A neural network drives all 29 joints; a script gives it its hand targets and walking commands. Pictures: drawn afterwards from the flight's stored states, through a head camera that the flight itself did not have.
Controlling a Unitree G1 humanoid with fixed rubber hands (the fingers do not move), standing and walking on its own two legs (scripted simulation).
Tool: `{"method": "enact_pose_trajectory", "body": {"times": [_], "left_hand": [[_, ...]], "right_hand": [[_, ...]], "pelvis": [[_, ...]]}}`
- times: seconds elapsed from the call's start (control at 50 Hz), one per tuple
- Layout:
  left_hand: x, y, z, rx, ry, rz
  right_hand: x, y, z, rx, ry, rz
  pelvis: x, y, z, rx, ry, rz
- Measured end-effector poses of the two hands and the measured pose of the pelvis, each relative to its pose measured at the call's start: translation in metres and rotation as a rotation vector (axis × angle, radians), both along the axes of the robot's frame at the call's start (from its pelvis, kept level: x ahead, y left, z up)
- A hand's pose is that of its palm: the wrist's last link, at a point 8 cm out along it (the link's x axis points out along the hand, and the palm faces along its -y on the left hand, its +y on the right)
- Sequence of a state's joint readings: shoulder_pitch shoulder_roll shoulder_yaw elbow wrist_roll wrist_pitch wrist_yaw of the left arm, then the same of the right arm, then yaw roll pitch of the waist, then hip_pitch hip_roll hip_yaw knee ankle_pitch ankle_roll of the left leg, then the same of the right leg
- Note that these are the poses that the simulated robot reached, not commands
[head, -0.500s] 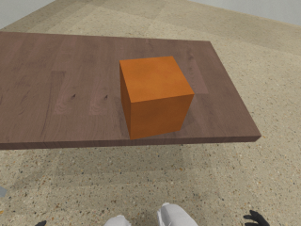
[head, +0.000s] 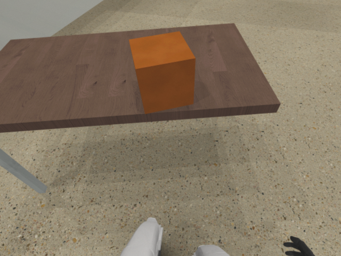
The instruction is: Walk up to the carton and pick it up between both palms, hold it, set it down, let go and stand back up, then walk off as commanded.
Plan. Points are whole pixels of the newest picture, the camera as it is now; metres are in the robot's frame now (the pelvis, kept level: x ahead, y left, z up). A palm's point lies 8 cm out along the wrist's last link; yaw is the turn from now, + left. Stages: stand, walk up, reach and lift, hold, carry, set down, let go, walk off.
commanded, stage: walk off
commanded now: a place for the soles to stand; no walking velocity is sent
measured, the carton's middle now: (162, 72) +0.69 +0.01 +0.03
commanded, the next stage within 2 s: stand in 1.84 s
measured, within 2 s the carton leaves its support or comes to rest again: neither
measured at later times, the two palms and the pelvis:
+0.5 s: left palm out of the picture -0.09 +0.35 -0.11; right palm out of the picture -0.10 -0.28 -0.07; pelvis -0.19 +0.05 +0.00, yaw +1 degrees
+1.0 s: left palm out of the picture -0.26 +0.32 -0.06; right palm out of the picture -0.26 -0.31 -0.10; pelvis -0.35 +0.00 +0.01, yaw +0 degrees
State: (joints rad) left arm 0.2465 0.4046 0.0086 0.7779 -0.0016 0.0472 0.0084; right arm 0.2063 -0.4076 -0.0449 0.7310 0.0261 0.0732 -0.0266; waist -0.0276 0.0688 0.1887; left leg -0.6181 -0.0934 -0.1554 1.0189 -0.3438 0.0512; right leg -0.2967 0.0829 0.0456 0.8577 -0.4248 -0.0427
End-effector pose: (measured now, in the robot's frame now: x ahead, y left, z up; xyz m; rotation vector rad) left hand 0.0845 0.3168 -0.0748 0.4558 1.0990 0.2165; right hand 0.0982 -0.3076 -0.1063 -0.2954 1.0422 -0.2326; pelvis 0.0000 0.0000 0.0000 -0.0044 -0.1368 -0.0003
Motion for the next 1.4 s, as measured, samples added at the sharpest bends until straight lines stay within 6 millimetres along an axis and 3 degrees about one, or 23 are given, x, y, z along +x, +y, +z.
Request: {"method": "enact_pose_trajectory", "body": {"times": [0.1,0.2,0.32,0.42,0.54,0.66,0.8,0.94,1.06,1.18,1.24,1.32,1.4], "left_hand": [[-0.039,0.012,0.026,0.059,0.009,0.009],[-0.074,0.022,0.028,0.072,0.010,0.007],[-0.122,0.039,0.001,0.024,-0.001,0.013],[-0.157,0.038,-0.026,-0.064,-0.026,0.009],[-0.192,0.032,-0.038,-0.112,-0.031,-0.013],[-0.232,0.024,-0.045,-0.106,-0.005,-0.031],[-0.282,-0.002,-0.035,-0.066,0.007,-0.047],[-0.334,-0.007,0.008,-0.008,0.001,-0.011],[-0.360,0.004,0.022,0.022,-0.012,-0.012],[-0.379,0.017,0.010,-0.019,-0.026,-0.019],[-0.384,0.021,0.003,-0.056,-0.035,-0.021],[-0.381,0.021,-0.005,-0.087,-0.042,-0.038],[-0.375,0.013,-0.017,-0.109,-0.035,-0.061]], "right_hand": [[-0.033,-0.006,-0.002,0.007,0.030,0.029],[-0.066,-0.001,-0.010,-0.004,0.071,0.058],[-0.110,0.018,-0.010,-0.039,0.077,0.081],[-0.166,0.033,0.013,-0.070,0.054,0.046],[-0.215,0.024,0.041,-0.152,0.044,0.018],[-0.259,0.009,0.040,-0.172,0.051,0.008],[-0.319,-0.012,0.012,-0.099,0.057,-0.013],[-0.344,-0.007,0.004,-0.020,0.031,0.007],[-0.367,0.002,0.000,0.012,0.027,0.026],[-0.387,0.016,0.006,-0.006,0.005,0.037],[-0.400,0.022,0.019,-0.026,0.001,0.034],[-0.418,0.013,0.040,-0.081,0.016,0.019],[-0.421,-0.005,0.056,-0.134,0.018,0.007]], "pelvis": [[-0.036,0.004,0.009,0.005,0.029,0.013],[-0.072,0.014,0.006,0.007,0.070,0.030],[-0.121,0.035,-0.008,-0.022,0.083,0.038],[-0.163,0.047,-0.007,0.005,0.025,0.006],[-0.205,0.046,-0.002,-0.028,0.027,0.006],[-0.248,0.035,-0.005,-0.017,0.052,-0.005],[-0.300,0.008,-0.011,-0.021,0.036,-0.022],[-0.337,-0.001,0.008,0.002,0.027,-0.003],[-0.363,0.005,0.012,-0.004,0.028,0.000],[-0.383,0.022,0.008,-0.025,0.016,0.001],[-0.390,0.030,0.011,-0.024,0.003,0.003],[-0.392,0.030,0.015,-0.026,-0.001,0.000],[-0.391,0.019,0.014,-0.013,0.002,-0.003]]}}
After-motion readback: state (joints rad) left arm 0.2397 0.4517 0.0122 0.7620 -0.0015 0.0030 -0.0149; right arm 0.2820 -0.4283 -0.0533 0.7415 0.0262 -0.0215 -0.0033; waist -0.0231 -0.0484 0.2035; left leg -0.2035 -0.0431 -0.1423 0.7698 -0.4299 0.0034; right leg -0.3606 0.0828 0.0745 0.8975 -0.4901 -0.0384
